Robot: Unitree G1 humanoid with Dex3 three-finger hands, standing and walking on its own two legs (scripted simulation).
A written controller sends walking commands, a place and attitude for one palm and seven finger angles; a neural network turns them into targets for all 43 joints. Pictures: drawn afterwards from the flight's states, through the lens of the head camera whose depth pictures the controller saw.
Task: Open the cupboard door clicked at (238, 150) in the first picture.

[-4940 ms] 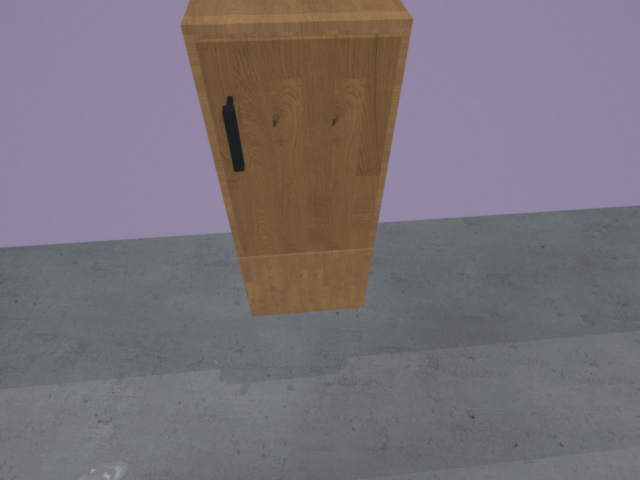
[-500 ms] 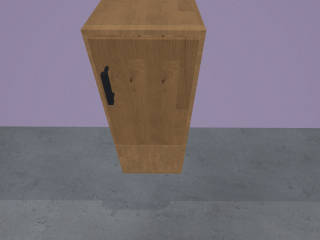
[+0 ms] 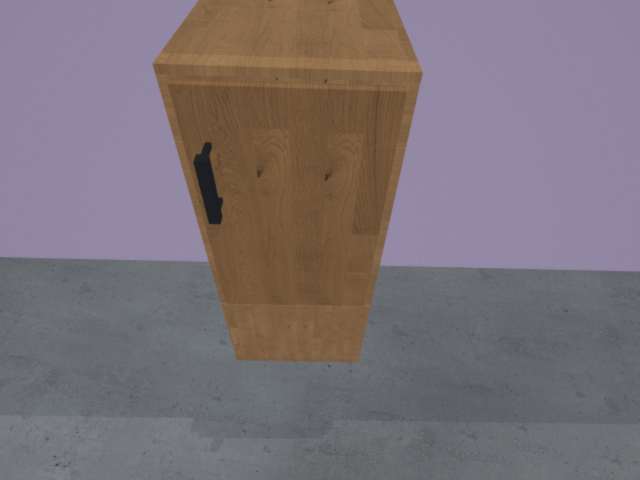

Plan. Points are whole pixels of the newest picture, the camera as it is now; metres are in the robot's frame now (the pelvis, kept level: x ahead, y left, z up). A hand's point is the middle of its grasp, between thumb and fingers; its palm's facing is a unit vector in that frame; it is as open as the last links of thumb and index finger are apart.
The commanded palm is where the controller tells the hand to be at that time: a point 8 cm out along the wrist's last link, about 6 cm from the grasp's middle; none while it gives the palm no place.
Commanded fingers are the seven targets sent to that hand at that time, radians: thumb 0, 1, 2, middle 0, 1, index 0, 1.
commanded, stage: come to a stop and stand still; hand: left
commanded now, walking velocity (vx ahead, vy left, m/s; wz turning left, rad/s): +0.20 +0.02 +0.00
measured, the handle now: (211, 184) +0.57 +0.24 +0.04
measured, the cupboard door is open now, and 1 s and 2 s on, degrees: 0 0 0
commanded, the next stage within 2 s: look again from close up in 1.74 s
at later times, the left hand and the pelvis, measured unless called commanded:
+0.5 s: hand out of the picture +0.05 +0.16 -0.17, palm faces +0.06 -0.98 -0.17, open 7.4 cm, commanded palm none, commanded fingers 0.00 0.90 0.90 -0.20 -0.30 -0.20 -0.30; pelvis +0.06 +0.01 +0.01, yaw +0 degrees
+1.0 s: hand out of the picture +0.03 +0.14 -0.16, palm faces +0.03 -0.98 -0.17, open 7.4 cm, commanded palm none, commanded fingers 0.00 0.90 0.90 -0.20 -0.30 -0.20 -0.30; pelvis +0.05 -0.02 +0.01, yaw +0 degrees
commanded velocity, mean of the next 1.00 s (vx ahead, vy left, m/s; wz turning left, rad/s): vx -0.05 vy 0.00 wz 0.00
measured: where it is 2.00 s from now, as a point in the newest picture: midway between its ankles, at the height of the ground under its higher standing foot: outside the picture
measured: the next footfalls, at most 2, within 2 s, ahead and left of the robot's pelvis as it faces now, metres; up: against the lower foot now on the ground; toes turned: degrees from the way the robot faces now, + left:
left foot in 0.30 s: +0.14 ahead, +0.11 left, +0.00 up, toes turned +2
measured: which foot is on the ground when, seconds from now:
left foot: down 0.00-0.10, up 0.12-0.28, down 0.30-1.00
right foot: down 0.00-1.00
